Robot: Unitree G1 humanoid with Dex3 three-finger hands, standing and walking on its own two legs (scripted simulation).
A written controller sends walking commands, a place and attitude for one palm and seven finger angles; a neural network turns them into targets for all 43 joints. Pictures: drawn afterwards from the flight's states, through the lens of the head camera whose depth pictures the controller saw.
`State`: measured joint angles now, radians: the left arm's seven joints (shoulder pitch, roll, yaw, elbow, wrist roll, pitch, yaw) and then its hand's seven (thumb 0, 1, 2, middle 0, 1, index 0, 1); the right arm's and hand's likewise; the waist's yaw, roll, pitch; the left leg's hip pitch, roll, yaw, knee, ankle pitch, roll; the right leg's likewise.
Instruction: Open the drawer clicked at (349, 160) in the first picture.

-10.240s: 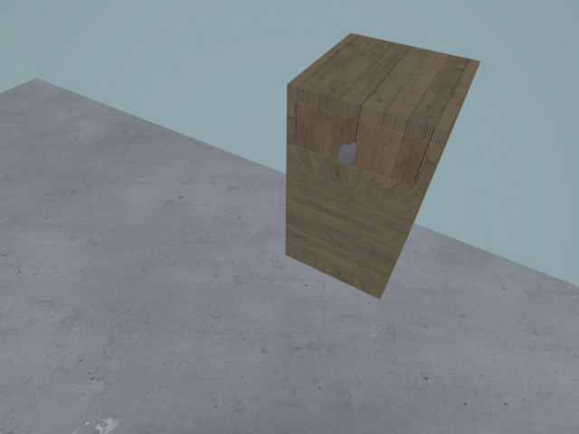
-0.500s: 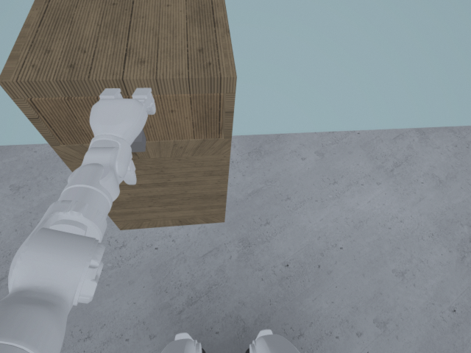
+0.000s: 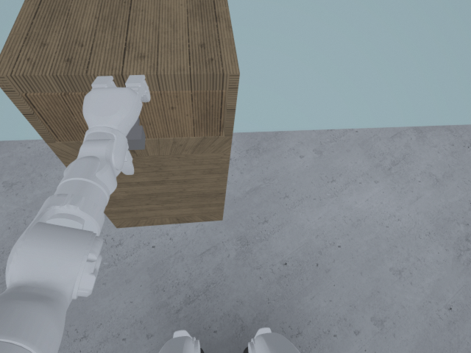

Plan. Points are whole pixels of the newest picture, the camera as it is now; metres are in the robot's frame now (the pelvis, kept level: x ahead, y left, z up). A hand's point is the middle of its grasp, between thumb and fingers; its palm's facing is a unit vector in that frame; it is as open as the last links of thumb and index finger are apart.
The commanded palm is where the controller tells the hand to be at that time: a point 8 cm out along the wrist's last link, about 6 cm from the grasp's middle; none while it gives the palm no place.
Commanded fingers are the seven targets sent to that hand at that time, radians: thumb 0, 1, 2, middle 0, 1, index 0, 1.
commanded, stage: move the hooked fingers above the handle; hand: left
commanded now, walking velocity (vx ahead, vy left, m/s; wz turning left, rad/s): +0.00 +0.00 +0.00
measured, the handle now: (135, 131) +0.57 +0.16 -0.05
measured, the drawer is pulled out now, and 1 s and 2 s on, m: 0.00 0.00 0.00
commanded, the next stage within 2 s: lower the fingers behind the handle in 1.26 s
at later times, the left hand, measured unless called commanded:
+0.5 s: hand (126, 120) +0.53 +0.16 +0.03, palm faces +0.04 -0.04 -1.00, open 13.7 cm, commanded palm +0.50 +0.18 +0.07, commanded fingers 0.00 -0.50 0.30 -0.30 -1.20 -0.30 -1.20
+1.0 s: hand (111, 128) +0.53 +0.19 +0.02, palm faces -0.01 -0.04 -1.00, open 13.8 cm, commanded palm +0.51 +0.18 +0.07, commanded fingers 0.00 -0.50 0.30 -0.30 -1.20 -0.30 -1.20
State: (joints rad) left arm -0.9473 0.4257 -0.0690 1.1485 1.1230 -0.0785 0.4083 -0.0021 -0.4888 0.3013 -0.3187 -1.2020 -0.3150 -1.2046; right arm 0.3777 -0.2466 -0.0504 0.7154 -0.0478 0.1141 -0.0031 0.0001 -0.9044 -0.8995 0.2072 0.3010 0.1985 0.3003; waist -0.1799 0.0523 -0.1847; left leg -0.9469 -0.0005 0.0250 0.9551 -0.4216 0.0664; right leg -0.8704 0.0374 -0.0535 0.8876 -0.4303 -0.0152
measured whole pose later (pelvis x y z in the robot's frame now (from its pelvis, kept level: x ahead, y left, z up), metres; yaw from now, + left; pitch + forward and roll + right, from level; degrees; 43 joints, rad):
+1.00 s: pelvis +0.00 -0.01 +0.00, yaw -1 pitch +25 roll -3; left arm -0.96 0.49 -0.03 1.19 1.10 0.00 0.41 0.00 -0.49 0.30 -0.32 -1.20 -0.32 -1.22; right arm 0.37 -0.25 -0.05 0.70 -0.04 0.13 0.00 0.00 -0.91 -0.90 0.21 0.30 0.20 0.30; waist -0.18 0.06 -0.17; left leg -0.98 0.01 0.03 0.95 -0.42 0.06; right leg -0.91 0.05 -0.05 0.89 -0.43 -0.02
